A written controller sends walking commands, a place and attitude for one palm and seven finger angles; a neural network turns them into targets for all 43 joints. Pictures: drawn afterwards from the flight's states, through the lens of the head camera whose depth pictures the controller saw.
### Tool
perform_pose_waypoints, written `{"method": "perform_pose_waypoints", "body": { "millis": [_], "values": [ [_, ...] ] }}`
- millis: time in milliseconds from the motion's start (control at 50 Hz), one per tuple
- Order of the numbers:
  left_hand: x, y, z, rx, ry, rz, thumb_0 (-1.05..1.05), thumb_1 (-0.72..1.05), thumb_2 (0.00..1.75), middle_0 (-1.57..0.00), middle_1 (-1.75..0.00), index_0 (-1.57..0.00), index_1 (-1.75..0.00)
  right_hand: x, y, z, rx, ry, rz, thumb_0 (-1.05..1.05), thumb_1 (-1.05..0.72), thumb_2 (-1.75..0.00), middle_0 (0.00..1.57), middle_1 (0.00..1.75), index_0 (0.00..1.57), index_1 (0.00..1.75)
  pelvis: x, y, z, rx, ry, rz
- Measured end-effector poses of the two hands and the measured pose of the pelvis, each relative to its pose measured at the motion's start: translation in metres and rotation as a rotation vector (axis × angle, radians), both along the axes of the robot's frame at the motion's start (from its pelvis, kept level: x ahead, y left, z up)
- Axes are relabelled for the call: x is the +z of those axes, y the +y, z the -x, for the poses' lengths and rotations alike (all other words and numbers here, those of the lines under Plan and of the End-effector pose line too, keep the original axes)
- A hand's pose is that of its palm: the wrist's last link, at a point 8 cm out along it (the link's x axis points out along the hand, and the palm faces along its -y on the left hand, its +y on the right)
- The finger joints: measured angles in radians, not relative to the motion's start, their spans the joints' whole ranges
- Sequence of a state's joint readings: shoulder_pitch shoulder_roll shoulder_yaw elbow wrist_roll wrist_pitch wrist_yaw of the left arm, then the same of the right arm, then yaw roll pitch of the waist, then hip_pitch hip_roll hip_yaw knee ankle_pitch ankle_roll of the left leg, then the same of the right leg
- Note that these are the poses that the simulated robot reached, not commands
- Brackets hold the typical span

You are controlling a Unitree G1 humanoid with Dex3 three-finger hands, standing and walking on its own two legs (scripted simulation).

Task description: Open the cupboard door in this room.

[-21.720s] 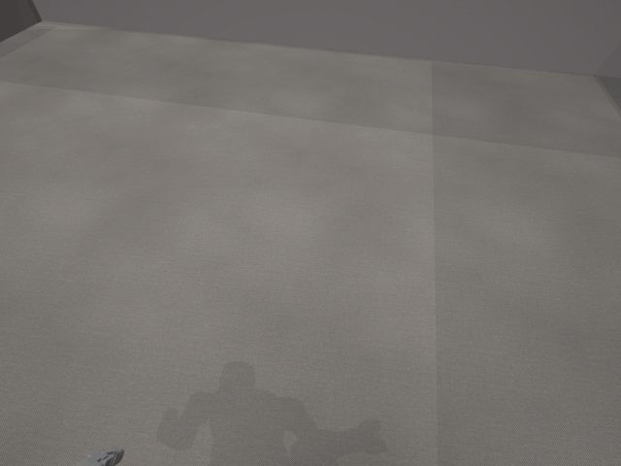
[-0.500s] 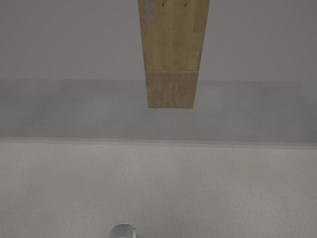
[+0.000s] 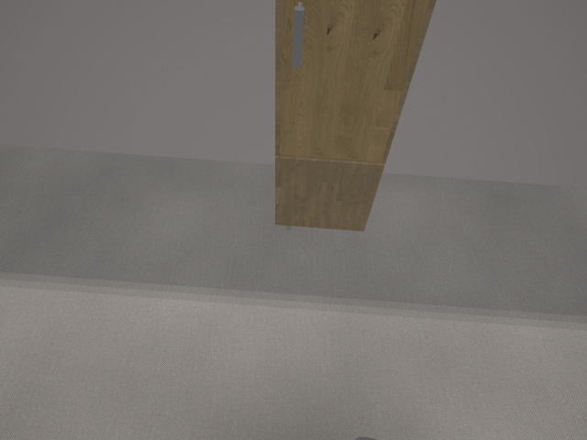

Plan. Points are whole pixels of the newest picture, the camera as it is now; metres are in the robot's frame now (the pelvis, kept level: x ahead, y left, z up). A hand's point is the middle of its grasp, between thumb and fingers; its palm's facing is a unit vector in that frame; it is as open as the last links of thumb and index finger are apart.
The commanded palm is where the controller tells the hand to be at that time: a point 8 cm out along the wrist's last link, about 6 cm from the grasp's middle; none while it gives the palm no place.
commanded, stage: stand and wait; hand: left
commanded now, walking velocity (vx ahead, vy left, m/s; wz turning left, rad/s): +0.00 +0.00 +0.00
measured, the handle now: (298, 35) +1.03 +0.06 +0.08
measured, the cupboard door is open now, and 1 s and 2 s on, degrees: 0 0 0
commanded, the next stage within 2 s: look at it before walking up in 0.64 s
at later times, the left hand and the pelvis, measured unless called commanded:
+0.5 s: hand out of the picture +0.06 +0.13 -0.17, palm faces +0.03 -0.98 -0.22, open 7.2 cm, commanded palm none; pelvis +0.06 -0.05 +0.01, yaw +1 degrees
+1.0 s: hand out of the picture +0.03 +0.10 -0.17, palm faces +0.05 -0.99 -0.16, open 7.4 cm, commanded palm none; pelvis +0.06 -0.05 +0.01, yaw +1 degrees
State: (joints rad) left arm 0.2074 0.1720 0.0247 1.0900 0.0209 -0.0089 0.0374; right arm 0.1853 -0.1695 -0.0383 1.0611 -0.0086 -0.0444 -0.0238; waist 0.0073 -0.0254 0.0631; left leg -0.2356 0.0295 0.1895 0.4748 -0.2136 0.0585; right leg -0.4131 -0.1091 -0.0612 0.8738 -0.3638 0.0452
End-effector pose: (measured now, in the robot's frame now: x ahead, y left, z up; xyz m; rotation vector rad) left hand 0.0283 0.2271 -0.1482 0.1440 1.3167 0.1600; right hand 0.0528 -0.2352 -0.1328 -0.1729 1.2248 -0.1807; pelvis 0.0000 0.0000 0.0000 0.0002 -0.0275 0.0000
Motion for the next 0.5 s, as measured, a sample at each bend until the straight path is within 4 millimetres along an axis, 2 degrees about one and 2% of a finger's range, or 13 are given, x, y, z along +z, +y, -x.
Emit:
{"method": "perform_pose_waypoints", "body": {
  "millis": [60, 100, 180, 340, 500],
  "values": [
    [0.006, 0.0, -0.031, -0.019, -0.058, -0.028, 0.01, 0.93, 0.9, -0.2, -0.3, -0.2, -0.3, -0.009, -0.004, 0.012, -0.02, 0.062, -0.022, -0.02, -0.94, -0.9, 0.2, 0.3, 0.2, 0.3, -0.002, -0.007, -0.011, 0.004, -0.006, -0.011],
    [0.007, -0.004, -0.045, -0.032, -0.084, -0.045, 0.01, 0.93, 0.9, -0.2, -0.3, -0.2, -0.3, -0.018, -0.006, 0.019, -0.036, 0.096, -0.047, -0.01, -0.93, -0.9, 0.2, 0.3, 0.2, 0.3, -0.006, -0.014, -0.02, 0.0, -0.01, -0.029],
    [0.013, -0.019, -0.055, -0.055, -0.07, -0.047, 0.01, 0.93, 0.9, -0.2, -0.3, -0.2, -0.3, -0.024, -0.004, 0.026, -0.065, 0.146, -0.096, -0.01, -0.92, -0.9, 0.2, 0.3, 0.2, 0.3, -0.003, -0.022, -0.034, -0.003, -0.011, -0.019],
    [0.017, -0.033, -0.054, -0.032, -0.008, -0.045, 0.01, 0.95, 0.9, -0.2, -0.3, -0.2, -0.3, -0.018, 0.004, 0.039, -0.072, 0.229, -0.142, 0.0, -0.91, -0.9, 0.2, 0.3, 0.2, 0.3, 0.005, -0.037, -0.053, 0.002, 0.009, -0.014],
    [0.013, -0.051, -0.029, 0.009, 0.069, -0.021, 0.01, 0.94, 0.9, -0.2, -0.3, -0.2, -0.3, -0.016, -0.006, 0.031, -0.062, 0.255, -0.127, 0.0, -0.91, -0.9, 0.2, 0.3, 0.2, 0.3, 0.006, -0.046, -0.063, 0.01, 0.008, -0.01]
  ]
}}
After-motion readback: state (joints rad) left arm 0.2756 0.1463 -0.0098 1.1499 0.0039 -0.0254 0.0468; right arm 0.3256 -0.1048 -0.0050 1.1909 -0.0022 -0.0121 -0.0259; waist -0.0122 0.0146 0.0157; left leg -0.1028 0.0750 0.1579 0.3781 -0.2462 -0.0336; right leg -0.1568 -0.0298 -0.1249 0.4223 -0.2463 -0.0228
